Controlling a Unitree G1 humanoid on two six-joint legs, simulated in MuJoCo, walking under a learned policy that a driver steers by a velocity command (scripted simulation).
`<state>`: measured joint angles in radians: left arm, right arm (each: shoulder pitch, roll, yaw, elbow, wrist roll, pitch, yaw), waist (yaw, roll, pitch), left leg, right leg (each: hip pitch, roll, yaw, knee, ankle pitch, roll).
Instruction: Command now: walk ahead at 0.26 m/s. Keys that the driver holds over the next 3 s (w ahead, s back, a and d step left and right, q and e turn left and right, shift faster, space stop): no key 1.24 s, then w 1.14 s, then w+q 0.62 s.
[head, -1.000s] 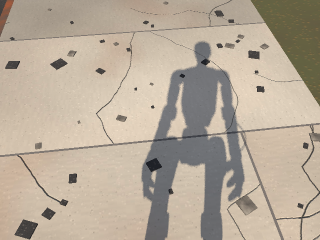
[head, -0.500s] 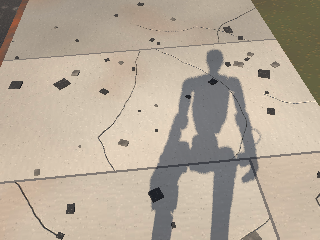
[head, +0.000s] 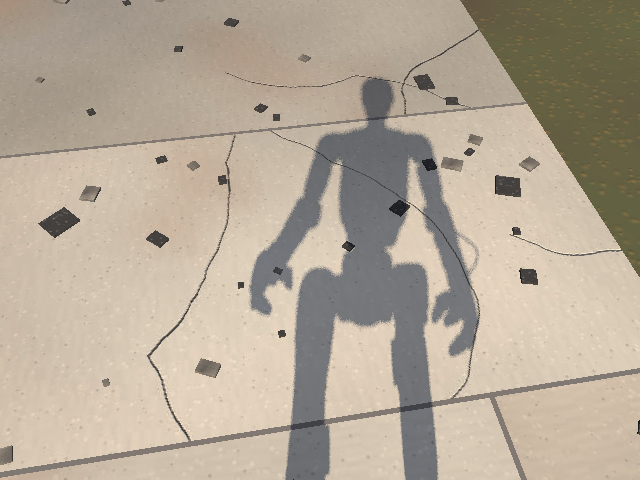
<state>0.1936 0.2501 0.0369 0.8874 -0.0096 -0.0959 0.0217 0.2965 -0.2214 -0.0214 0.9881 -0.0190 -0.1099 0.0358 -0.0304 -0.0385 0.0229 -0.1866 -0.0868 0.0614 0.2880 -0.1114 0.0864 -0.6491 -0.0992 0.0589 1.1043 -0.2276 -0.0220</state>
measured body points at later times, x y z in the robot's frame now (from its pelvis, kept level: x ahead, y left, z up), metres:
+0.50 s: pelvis +0.13 -0.04 -0.01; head +0.14 -0.04 +0.44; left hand +0.23 +0.20 -0.15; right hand +0.16 -0.29 -0.16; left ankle +0.10 +0.09 -0.75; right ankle +0.20 -0.14 -0.74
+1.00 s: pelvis +0.15 -0.02 -0.01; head +0.16 -0.02 +0.44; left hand +0.22 +0.22 -0.16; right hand +0.15 -0.25 -0.17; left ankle +0.10 +0.09 -0.74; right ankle +0.20 -0.14 -0.74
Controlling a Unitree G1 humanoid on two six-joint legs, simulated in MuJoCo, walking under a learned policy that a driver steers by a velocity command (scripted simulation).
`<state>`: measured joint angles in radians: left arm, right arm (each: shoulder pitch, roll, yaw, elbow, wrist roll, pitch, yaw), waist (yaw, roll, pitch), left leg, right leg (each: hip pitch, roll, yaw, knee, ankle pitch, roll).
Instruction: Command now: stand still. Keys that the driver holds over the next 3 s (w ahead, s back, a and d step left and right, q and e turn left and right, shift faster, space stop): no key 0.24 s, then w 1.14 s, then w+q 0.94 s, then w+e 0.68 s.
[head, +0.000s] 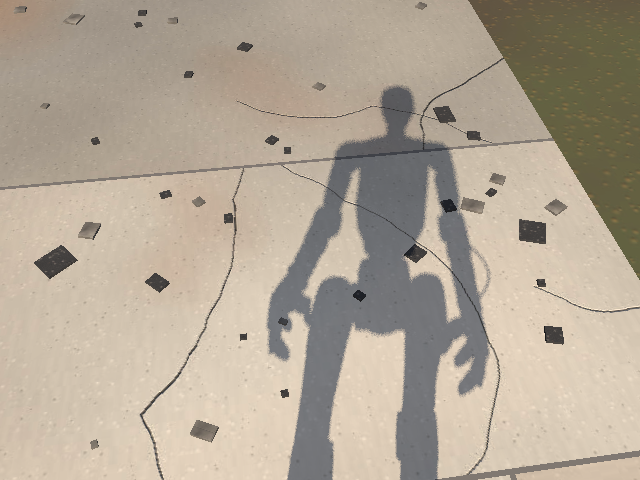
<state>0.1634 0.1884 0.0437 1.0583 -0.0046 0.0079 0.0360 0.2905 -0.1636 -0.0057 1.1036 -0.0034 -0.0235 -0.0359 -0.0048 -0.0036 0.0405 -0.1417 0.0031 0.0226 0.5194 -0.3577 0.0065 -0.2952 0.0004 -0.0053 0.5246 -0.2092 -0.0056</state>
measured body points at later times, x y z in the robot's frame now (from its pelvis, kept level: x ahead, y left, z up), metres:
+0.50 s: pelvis +0.05 -0.02 +0.00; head +0.05 -0.04 +0.45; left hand +0.11 +0.23 -0.14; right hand -0.02 -0.27 -0.16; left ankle -0.05 +0.11 -0.73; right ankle +0.07 -0.13 -0.73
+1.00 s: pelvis +0.27 -0.02 -0.01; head +0.31 -0.01 +0.44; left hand +0.16 +0.23 -0.15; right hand +0.50 -0.23 -0.11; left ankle +0.45 +0.10 -0.72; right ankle +0.07 -0.13 -0.73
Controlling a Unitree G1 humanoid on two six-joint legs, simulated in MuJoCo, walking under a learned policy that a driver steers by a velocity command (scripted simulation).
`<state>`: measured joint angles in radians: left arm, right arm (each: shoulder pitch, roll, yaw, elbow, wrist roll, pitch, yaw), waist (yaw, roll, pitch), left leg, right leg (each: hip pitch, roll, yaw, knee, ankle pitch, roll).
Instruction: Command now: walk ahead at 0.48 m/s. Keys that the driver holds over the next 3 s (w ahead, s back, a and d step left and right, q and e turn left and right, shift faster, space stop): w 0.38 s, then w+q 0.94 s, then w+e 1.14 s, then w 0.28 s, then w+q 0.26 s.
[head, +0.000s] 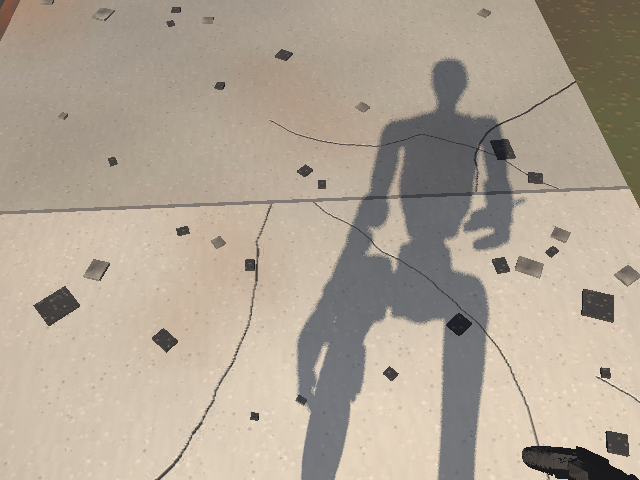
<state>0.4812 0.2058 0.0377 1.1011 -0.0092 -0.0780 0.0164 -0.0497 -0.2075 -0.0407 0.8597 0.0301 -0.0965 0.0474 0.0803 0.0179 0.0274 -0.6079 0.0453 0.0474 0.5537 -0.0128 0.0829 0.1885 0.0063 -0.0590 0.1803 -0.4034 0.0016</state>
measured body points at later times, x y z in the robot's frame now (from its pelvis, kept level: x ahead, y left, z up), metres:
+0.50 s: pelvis +0.28 +0.02 +0.02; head +0.30 +0.02 +0.47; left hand +0.48 +0.26 -0.09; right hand +0.25 -0.24 -0.12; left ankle +0.18 +0.12 -0.72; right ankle +0.49 -0.14 -0.68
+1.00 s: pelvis +0.56 +0.00 +0.02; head +0.57 +0.02 +0.47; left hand +0.49 +0.27 -0.12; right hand +0.79 -0.19 -0.09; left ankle +0.68 +0.20 -0.67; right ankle +0.50 -0.12 -0.72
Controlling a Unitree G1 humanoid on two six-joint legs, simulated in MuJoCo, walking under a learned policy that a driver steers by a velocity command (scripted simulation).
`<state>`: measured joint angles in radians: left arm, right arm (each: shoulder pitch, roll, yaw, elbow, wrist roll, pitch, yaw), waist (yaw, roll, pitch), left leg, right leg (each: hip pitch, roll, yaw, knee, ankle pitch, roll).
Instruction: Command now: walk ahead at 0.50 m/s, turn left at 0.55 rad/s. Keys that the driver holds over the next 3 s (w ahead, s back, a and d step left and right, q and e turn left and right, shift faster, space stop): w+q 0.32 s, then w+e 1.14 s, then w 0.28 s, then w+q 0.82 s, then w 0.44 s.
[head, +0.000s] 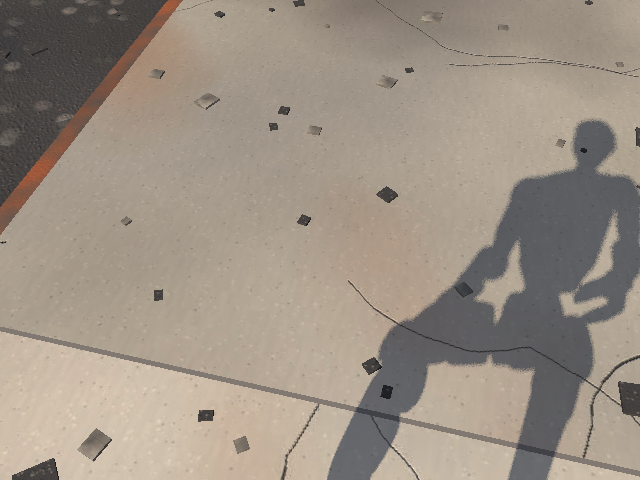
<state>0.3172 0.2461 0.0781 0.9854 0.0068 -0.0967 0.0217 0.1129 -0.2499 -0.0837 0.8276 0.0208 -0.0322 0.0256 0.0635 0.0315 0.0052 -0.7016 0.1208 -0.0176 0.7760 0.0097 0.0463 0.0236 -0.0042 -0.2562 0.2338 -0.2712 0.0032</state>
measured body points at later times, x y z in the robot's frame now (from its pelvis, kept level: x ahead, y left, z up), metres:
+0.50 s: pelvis +0.28 +0.07 +0.01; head +0.30 +0.10 +0.45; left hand +0.42 +0.36 -0.10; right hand +0.40 -0.19 -0.11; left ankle +0.20 +0.13 -0.74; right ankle +0.51 -0.06 -0.68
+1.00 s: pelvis +0.58 +0.07 +0.01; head +0.62 +0.06 +0.45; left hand +0.65 +0.35 -0.11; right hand +0.78 -0.19 -0.08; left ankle +0.74 +0.26 -0.68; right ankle +0.56 +0.00 -0.74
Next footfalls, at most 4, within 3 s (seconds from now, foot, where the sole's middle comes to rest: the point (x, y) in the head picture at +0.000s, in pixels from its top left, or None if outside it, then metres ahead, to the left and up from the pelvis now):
0.14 left None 0.24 0.13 -0.78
0.68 right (349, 432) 0.60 0.00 -0.78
1.16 left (269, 322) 0.87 0.20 -0.78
1.68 right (410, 270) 1.05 -0.14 -0.78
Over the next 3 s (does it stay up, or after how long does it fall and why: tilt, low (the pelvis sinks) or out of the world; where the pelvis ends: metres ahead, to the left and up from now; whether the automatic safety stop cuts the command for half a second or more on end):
stays up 1.66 -0.15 0.01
